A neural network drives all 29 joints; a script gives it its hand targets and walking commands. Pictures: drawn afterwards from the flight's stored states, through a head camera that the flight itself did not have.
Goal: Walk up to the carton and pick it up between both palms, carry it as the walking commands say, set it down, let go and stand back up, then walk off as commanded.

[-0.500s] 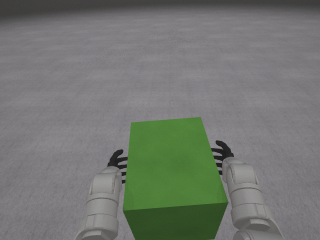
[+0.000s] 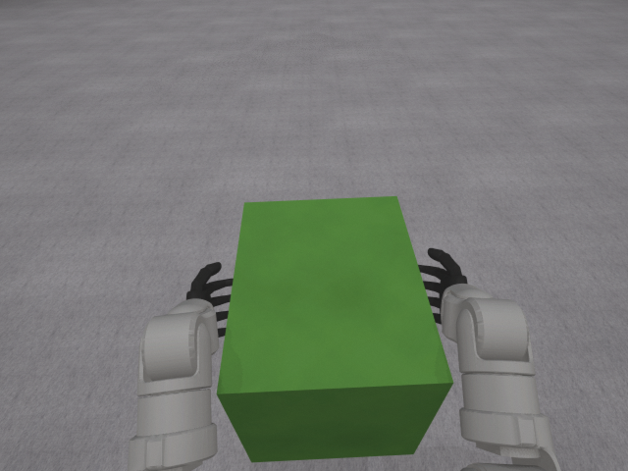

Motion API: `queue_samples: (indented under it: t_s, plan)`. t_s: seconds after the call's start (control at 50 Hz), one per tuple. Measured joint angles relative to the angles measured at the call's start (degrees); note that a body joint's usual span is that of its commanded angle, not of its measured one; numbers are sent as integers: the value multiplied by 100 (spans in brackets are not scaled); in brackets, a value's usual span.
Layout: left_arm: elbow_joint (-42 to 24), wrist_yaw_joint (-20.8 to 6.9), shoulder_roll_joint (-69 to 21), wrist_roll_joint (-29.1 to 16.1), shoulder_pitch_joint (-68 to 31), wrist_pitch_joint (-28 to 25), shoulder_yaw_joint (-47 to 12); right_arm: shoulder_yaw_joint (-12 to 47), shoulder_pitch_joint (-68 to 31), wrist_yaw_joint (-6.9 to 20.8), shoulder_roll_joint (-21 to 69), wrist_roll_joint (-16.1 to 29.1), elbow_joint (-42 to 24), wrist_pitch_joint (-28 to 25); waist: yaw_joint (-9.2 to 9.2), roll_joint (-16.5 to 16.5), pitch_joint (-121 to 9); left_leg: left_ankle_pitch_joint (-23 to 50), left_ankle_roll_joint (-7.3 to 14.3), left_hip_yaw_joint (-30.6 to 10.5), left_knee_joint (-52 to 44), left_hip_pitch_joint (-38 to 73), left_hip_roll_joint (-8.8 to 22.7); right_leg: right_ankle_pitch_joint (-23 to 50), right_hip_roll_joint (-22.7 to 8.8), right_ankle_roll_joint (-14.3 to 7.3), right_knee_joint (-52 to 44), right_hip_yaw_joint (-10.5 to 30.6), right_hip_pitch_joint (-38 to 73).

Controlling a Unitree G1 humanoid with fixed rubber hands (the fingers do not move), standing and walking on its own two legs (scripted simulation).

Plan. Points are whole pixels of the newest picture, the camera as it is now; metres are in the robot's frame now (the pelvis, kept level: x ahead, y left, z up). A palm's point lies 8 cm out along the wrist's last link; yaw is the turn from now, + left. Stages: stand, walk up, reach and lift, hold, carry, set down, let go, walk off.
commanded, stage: carry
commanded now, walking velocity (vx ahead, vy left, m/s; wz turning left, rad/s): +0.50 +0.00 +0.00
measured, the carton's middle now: (326, 325) +0.32 +0.00 +0.02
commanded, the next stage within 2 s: none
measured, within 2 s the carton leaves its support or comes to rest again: neither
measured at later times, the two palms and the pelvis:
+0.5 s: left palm (234, 205) +0.55 +0.15 +0.07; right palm (410, 194) +0.54 -0.16 +0.08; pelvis +0.26 +0.01 -0.01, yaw -4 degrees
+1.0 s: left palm (248, 121) +0.89 +0.17 +0.06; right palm (375, 114) +0.89 -0.15 +0.07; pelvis +0.61 +0.02 -0.02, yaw -4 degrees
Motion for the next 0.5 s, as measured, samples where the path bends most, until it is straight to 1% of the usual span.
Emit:
queue_samples:
  t_s: [0.02, 0.04, 0.06, 0.1, 0.12, 0.16, 0.2, 0.22, 0.24, 0.28, 0.3, 0.32, 0.34, 0.38, 0.4, 0.44, 0.46, 0.48, 0.5]
  plan:
    - [-110, 10, 11, 0, 20, 59, 0, 7, 3, -2, 19, 23, -39, 10, 0, -41, 18, 394, 40, 29, 27, 53, 1, -178, -22, 0, 296, -28, -33]
    - [-210, 12, 37, -2, 88, 119, 0, 24, 20, -9, 66, 26, -39, 14, -1, -92, 20, 396, 81, 84, 125, 115, 0, -390, -47, 0, 671, -61, -118]
    - [-284, 12, 48, -7, 169, 176, 0, 52, 59, -20, 95, 27, -48, 43, -1, -112, 19, 260, 111, 126, 144, 228, 10, -588, -49, 1, 992, -105, -206]
    - [-349, 11, 42, -33, 262, 295, 0, 87, 129, -42, 107, 26, -113, 184, 3, -58, 41, -39, 127, 136, 140, 467, 102, -824, -5, 1, 1177, -282, -299]
    - [-376, 11, 43, -44, 267, 351, 0, 87, 133, -51, 109, 26, -156, 255, 4, -36, 84, -157, 127, 142, 140, 594, 147, -837, -1, 1, 1136, -379, -314]
    - [-432, 21, 44, -65, 266, 425, 0, 87, 131, -57, 111, 26, -219, 339, 7, -9, 94, -348, 107, 167, 139, 790, 211, -534, 0, 1, 711, -543, -321]
    - [-476, 34, 40, -86, 266, 446, -1, 86, 133, -58, 111, 26, -279, 372, 1, -29, -8, -537, 16, 205, 181, 885, 223, 12, 4, 0, 70, -658, -301]
    - [-481, 42, 15, -86, 273, 437, -2, 86, 146, -60, 99, 26, -311, 385, -8, 20, -65, -683, 4, 200, 343, 870, 273, 348, 33, -19, 17, -699, -254]
    - [-480, 59, -17, -86, 289, 436, -1, 87, 186, -59, 88, 26, -332, 391, -6, 63, -124, -776, 3, 208, 697, 759, 331, 303, 74, -62, 46, -738, -208]
    - [-480, 84, -39, -87, 306, 456, -1, 88, 243, -54, 88, 28, -344, 393, -2, -14, -179, -1125, 2, 213, 1604, 380, 275, 5, 52, -122, 27, -747, -67]
    - [-480, 88, -40, -87, 307, 458, -1, 87, 244, -53, 87, 27, -345, 395, -3, -59, -179, -1249, 2, 210, 1934, 160, 235, -104, 25, -126, -25, -746, 19]
    - [-481, 89, -42, -87, 307, 458, 0, 87, 243, -53, 86, 28, -347, 399, -3, -91, -179, -1313, 2, 205, 2046, -40, 205, -177, 2, -126, -97, -745, 110]
    - [-500, 90, -45, -87, 307, 458, -1, 87, 242, -53, 85, 30, -367, 400, -2, -110, -165, -1314, 2, 202, 2036, -226, 196, -233, -14, -126, -167, -746, 208]
    - [-582, 91, -63, -86, 307, 445, -1, 87, 242, -51, 84, 31, -462, 400, 4, -119, -97, -1066, 2, 197, 1765, -527, 197, -378, -43, -102, -229, -742, 410]
    - [-629, 92, -72, -86, 307, 439, -1, 87, 243, -48, 84, 34, -510, 396, 4, -116, -50, -871, 2, 197, 1532, -625, 198, -477, -53, -65, -230, -740, 524]
    - [-709, 96, -79, -86, 312, 438, -1, 88, 243, -46, 83, 58, -563, 381, 9, -115, -5, -191, 11, 248, 831, -643, 196, -714, -61, 15, -150, -712, 725]
    - [-751, 97, -63, -87, 325, 436, -1, 89, 259, -47, 109, 67, -571, 346, 24, -198, 15, 133, 111, 325, 809, -547, 160, -852, -131, 27, 103, -636, 732]
    - [-787, 95, -49, -87, 356, 435, -2, 88, 266, -48, 138, 67, -570, 324, 21, -254, 62, 31, 198, 408, 898, -420, 142, -754, -218, 29, 619, -590, 605]
    - [-800, 91, -43, -88, 372, 433, -3, 87, 269, -50, 149, 67, -571, 318, -1, -248, 123, -184, 256, 449, 928, -269, 143, -654, -213, 29, 1363, -510, 367]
